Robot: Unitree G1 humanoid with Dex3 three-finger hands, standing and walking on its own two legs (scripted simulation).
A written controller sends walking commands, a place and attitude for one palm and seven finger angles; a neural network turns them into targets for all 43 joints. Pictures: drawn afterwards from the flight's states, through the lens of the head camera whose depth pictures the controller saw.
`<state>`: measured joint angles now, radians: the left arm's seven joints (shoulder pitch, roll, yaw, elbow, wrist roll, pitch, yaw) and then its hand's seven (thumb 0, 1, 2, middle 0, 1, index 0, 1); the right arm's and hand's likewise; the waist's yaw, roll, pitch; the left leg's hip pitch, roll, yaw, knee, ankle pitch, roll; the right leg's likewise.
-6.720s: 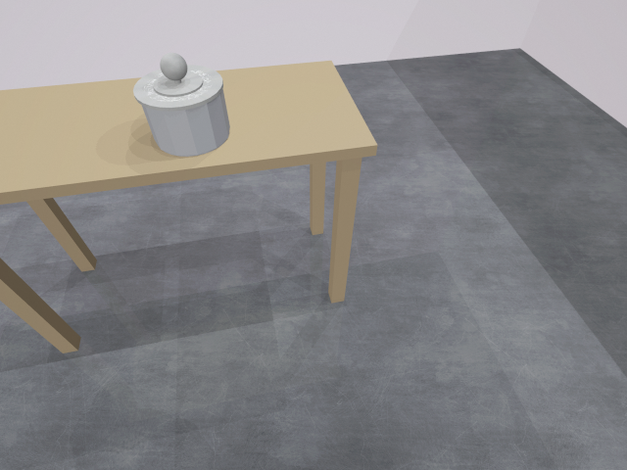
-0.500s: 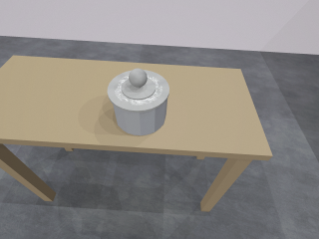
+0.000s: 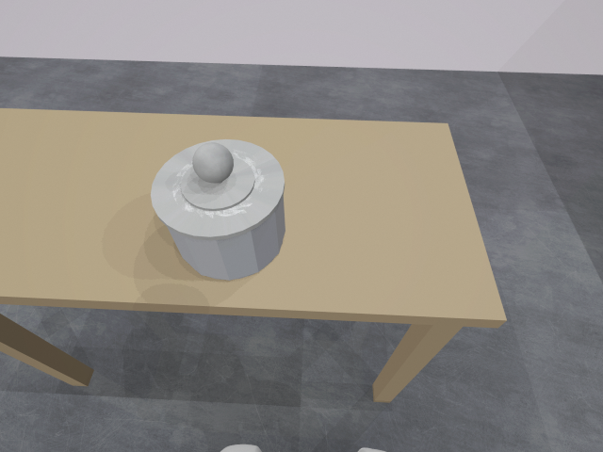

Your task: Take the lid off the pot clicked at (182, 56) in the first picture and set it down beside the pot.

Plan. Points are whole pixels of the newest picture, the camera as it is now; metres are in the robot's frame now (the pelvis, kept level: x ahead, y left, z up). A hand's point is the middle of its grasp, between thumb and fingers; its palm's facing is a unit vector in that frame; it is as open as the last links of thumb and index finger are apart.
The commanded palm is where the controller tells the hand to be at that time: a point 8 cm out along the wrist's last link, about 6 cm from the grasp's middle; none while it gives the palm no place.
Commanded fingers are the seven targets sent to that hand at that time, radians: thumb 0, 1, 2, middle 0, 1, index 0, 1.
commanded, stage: come to a stop and stand still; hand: left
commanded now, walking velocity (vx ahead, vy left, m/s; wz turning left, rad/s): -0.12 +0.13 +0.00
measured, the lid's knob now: (213, 162) +0.44 +0.15 +0.13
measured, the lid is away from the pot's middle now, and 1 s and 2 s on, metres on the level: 0.00 0.00 0.00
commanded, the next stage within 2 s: look again from close up in 1.34 s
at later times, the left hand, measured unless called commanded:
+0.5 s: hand out of the picture +0.01 +0.25 -0.17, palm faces +0.01 -0.97 -0.25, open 7.4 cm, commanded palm none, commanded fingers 0.00 0.90 0.90 -0.20 -0.30 -0.20 -0.30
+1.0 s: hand out of the picture +0.03 +0.22 -0.17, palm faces -0.01 -0.98 -0.17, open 7.4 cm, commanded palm none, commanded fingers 0.00 0.90 0.90 -0.20 -0.30 -0.20 -0.30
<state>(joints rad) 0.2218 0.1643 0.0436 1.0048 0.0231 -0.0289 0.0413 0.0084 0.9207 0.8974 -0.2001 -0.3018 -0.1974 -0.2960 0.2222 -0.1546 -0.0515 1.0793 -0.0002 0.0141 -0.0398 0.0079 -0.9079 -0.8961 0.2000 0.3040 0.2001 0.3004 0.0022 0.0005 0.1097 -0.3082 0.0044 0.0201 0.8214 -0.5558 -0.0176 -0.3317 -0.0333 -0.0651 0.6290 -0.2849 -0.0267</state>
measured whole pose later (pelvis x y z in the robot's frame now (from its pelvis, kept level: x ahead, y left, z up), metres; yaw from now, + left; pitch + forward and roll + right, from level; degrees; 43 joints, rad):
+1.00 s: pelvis +0.02 +0.05 +0.01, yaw -2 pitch -1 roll +0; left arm 0.30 0.14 -0.01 1.08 0.01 0.00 0.04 0.01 0.91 0.90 -0.20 -0.30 -0.20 -0.30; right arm 0.30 -0.14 0.00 1.09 -0.01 -0.03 -0.02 0.01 -0.92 -0.90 0.20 0.30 0.20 0.30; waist -0.01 -0.01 0.02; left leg -0.19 -0.08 0.11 0.42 -0.23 0.11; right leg -0.19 -0.04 -0.01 0.45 -0.25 0.03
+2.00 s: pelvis +0.05 +0.05 +0.02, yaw -2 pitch +0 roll +0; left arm 0.32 0.11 -0.01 1.13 0.01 -0.01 0.05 0.00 0.91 0.90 -0.20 -0.30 -0.20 -0.30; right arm 0.31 -0.10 0.01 1.16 -0.01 -0.05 -0.04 0.01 -0.91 -0.90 0.20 0.30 0.20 0.30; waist 0.00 -0.01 0.04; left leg -0.13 -0.07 0.10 0.39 -0.26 0.10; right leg -0.13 -0.03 -0.02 0.41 -0.27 0.03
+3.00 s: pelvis -0.02 +0.01 +0.00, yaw -1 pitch +0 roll -2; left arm 0.28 0.17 0.01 1.01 0.02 0.02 0.04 0.01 0.92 0.90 -0.20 -0.30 -0.20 -0.30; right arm 0.29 -0.14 -0.04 1.05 -0.02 0.02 -0.01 0.01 -0.92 -0.90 0.20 0.30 0.20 0.30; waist -0.01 -0.02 0.02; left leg -0.33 0.01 0.07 0.60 -0.28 0.05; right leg -0.29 0.02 -0.08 0.55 -0.27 -0.03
